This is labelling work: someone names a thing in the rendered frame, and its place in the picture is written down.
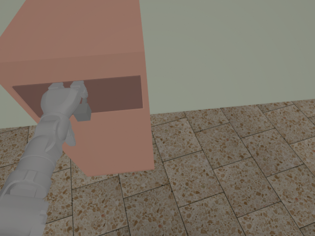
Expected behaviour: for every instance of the robot left forearm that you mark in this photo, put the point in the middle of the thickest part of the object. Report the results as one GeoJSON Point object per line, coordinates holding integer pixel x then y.
{"type": "Point", "coordinates": [32, 176]}

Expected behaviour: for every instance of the left robot hand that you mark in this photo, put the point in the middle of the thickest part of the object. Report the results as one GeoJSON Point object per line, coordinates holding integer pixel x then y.
{"type": "Point", "coordinates": [65, 101]}

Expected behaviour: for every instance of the handle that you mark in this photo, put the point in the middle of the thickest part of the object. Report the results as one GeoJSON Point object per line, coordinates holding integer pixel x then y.
{"type": "Point", "coordinates": [83, 111]}

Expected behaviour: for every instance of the robot left upper arm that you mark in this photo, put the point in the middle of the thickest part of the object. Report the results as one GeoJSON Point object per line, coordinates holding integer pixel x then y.
{"type": "Point", "coordinates": [22, 216]}

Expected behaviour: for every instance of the cabinet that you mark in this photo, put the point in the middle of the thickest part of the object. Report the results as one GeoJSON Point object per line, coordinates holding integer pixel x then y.
{"type": "Point", "coordinates": [51, 41]}

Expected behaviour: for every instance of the drawer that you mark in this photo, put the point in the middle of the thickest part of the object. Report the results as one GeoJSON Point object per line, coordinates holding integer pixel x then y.
{"type": "Point", "coordinates": [107, 94]}

